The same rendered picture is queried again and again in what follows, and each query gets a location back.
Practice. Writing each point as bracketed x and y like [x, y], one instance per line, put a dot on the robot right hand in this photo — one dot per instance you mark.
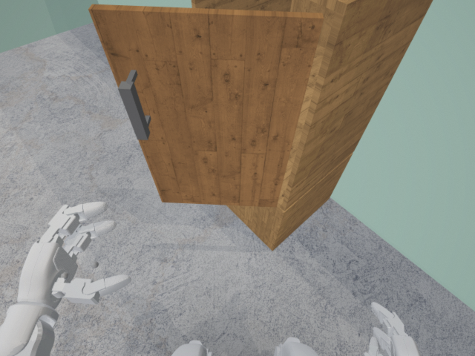
[399, 344]

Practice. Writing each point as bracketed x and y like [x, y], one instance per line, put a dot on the robot left forearm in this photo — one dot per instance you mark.
[28, 330]

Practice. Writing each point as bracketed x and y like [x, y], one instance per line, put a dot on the cupboard door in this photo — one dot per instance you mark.
[224, 90]

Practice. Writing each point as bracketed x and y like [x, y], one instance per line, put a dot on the robot left hand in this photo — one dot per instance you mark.
[41, 281]

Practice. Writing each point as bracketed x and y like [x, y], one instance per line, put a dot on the handle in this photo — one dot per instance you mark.
[131, 101]

